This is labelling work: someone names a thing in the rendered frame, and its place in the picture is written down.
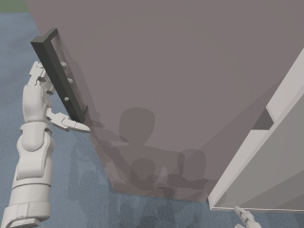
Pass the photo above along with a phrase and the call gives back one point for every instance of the left robot forearm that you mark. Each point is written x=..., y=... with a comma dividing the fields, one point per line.
x=29, y=199

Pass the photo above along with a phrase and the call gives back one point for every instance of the fridge door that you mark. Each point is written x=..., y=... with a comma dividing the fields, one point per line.
x=172, y=87

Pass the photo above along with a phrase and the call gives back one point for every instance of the robot left hand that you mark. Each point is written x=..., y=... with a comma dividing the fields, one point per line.
x=36, y=100

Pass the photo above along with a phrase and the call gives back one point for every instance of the handle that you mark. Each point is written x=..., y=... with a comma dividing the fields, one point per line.
x=51, y=63

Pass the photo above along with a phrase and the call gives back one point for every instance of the robot right hand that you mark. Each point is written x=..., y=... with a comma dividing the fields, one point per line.
x=247, y=218

